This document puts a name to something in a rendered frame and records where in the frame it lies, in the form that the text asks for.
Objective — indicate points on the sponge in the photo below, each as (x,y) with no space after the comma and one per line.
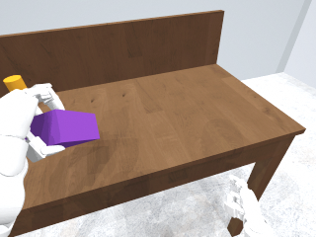
(65,128)

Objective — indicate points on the robot right forearm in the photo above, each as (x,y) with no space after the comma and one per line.
(255,225)

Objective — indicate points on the table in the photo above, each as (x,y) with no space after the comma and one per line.
(167,114)

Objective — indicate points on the robot left hand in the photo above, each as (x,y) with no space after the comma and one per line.
(17,111)

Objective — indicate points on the robot left forearm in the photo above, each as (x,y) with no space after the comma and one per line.
(13,169)

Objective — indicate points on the robot right hand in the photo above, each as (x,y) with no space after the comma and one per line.
(245,202)

